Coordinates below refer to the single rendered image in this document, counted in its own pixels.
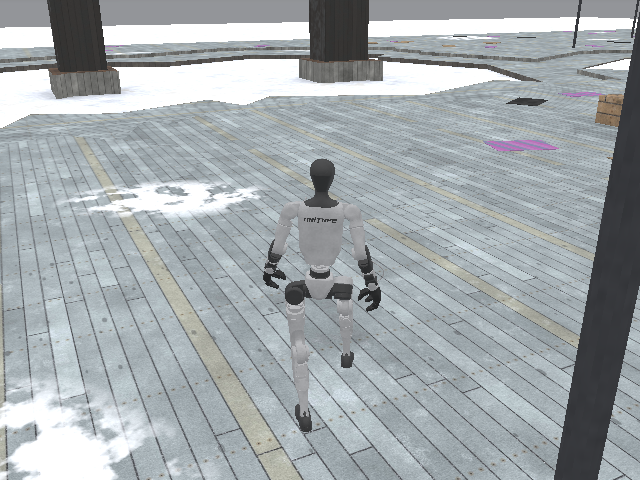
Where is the robot left forearm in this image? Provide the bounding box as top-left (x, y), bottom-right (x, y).
top-left (264, 239), bottom-right (282, 274)

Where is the left robot upper arm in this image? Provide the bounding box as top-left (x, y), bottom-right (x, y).
top-left (271, 201), bottom-right (301, 255)

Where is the robot right foot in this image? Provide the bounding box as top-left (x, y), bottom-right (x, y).
top-left (341, 351), bottom-right (354, 368)

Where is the left robot hand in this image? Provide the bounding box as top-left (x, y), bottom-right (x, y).
top-left (263, 270), bottom-right (286, 289)

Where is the right robot thigh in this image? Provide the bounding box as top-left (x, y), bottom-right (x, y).
top-left (332, 276), bottom-right (353, 316)

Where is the robot right forearm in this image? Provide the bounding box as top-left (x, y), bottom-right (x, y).
top-left (358, 245), bottom-right (379, 291)

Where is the right robot hand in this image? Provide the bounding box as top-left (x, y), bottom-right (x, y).
top-left (358, 287), bottom-right (381, 312)

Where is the right robot upper arm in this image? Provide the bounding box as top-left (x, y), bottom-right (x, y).
top-left (342, 203), bottom-right (367, 261)

